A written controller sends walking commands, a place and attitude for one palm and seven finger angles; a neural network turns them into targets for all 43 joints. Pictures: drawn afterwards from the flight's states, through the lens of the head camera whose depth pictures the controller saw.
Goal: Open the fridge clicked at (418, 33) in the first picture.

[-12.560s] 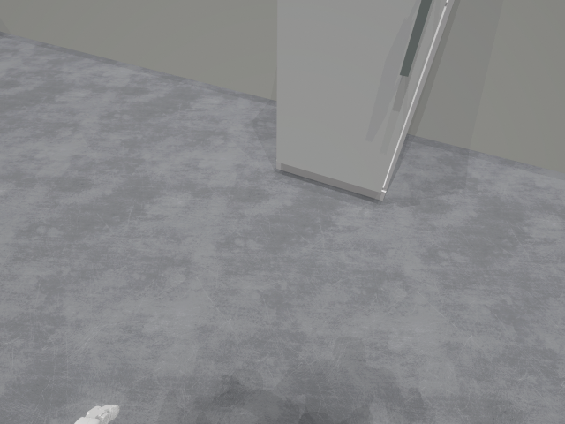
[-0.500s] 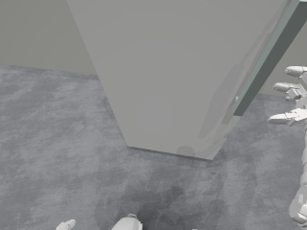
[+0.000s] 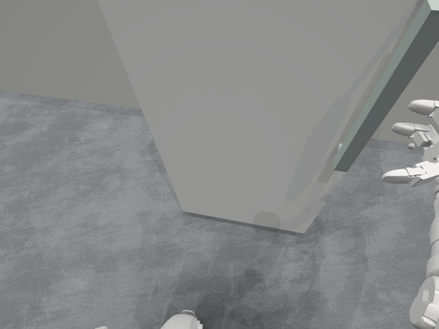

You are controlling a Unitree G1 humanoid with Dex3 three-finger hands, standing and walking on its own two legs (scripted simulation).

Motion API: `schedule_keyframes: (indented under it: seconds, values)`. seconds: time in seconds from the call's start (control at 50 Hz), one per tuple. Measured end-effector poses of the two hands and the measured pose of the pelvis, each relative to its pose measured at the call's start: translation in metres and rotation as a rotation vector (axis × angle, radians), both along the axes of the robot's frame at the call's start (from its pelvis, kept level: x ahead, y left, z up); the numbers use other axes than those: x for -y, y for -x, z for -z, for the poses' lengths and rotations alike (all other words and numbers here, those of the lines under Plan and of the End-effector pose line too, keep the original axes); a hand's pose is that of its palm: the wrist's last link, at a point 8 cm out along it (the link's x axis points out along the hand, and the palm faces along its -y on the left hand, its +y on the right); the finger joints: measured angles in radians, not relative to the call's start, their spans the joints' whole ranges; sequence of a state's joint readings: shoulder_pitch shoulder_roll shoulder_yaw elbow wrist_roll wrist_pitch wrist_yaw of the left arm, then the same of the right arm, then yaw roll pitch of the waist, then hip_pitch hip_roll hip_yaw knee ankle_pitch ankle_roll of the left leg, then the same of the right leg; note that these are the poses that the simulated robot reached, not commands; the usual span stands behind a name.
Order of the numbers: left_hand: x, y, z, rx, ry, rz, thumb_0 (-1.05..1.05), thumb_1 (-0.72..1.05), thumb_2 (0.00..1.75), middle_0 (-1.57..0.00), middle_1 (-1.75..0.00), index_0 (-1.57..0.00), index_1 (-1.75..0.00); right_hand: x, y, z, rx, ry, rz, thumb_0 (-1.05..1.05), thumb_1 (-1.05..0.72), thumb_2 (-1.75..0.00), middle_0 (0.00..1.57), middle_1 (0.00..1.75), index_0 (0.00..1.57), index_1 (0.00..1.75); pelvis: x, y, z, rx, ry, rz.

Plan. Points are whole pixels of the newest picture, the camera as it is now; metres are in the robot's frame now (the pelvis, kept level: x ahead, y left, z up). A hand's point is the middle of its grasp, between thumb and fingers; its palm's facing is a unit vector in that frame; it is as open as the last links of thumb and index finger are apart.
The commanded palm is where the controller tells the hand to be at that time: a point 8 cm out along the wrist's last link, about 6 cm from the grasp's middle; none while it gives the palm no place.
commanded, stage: move the hooked fingers beside the handle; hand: right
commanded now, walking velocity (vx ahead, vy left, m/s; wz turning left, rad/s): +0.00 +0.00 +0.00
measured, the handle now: (373, 102) +0.50 -0.20 +0.12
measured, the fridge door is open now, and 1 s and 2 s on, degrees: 0 0 0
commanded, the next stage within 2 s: feel for the door with the fingertips in 0.40 s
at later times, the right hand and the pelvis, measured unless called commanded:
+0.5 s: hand (406, 146) +0.44 -0.25 +0.09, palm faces +0.06 +1.00 +0.01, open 14.0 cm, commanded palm +0.41 -0.30 +0.10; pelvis -0.02 +0.01 -0.01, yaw -1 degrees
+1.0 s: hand (384, 139) +0.45 -0.22 +0.09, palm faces +0.07 +1.00 +0.01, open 14.0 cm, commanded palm +0.42 -0.27 +0.10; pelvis -0.01 +0.01 +0.00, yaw +0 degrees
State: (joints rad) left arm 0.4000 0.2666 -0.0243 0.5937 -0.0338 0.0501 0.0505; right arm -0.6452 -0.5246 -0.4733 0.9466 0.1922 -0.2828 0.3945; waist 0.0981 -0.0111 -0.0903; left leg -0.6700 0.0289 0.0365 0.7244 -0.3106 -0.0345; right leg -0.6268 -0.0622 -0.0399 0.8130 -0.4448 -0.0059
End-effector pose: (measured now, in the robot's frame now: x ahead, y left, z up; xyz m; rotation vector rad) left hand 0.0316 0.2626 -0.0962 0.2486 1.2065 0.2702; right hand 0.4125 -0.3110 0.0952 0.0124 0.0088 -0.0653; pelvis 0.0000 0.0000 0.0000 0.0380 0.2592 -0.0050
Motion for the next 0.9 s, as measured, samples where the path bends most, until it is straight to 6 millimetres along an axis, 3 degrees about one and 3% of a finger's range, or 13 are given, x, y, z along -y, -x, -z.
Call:
schedule_keyframes:
  seconds: [0.14,0.26,0.4,0.68,0.9]
  values:
    - [0.000,-0.024,-0.002,0.074,-0.006,0.047,0.01,0.90,0.90,-0.20,-0.30,-0.20,-0.30,0.001,0.007,0.000,-0.015,-0.006,0.008,-0.01,0.50,-0.30,0.30,1.20,0.30,1.20,-0.002,0.005,0.001,0.015,0.002,0.011]
    - [-0.002,-0.031,-0.003,0.102,-0.015,0.068,0.01,0.90,0.90,-0.20,-0.30,-0.20,-0.30,0.002,0.010,-0.005,0.008,0.005,0.000,-0.01,0.50,-0.30,0.30,1.20,0.30,1.20,-0.003,0.009,0.002,0.020,0.003,0.016]
    - [-0.005,-0.022,0.000,0.072,-0.021,0.076,0.01,0.90,0.90,-0.20,-0.30,-0.20,-0.30,-0.003,0.007,0.001,-0.019,-0.002,-0.009,-0.01,0.50,-0.30,0.30,1.20,0.30,1.20,-0.004,0.015,0.004,0.013,0.004,0.024]
    - [-0.007,0.021,0.005,-0.038,-0.014,0.007,0.01,0.90,0.90,-0.20,-0.30,-0.20,-0.30,-0.021,-0.014,0.001,-0.005,-0.001,-0.032,-0.01,0.50,-0.30,0.30,1.20,0.30,1.20,-0.005,0.013,0.005,-0.011,0.003,0.009]
    - [-0.004,0.013,0.003,-0.005,0.008,-0.008,0.01,0.90,0.90,-0.20,-0.30,-0.20,-0.30,-0.038,-0.015,0.006,-0.006,0.001,-0.010,-0.01,0.50,-0.30,0.30,1.20,0.30,1.20,-0.005,0.006,0.002,-0.003,0.006,-0.002]
